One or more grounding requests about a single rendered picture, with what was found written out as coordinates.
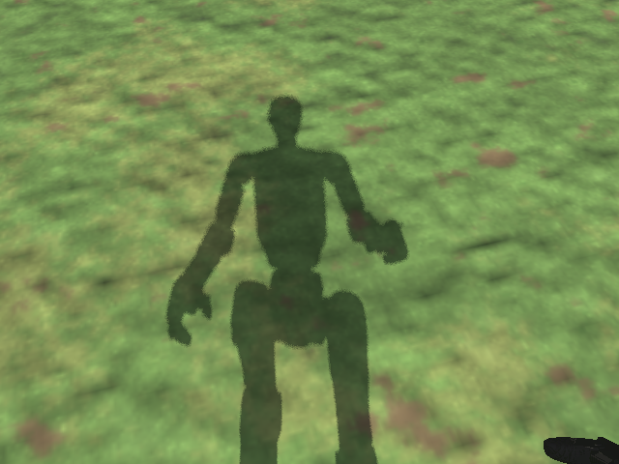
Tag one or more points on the robot right hand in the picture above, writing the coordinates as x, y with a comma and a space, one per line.
582, 451

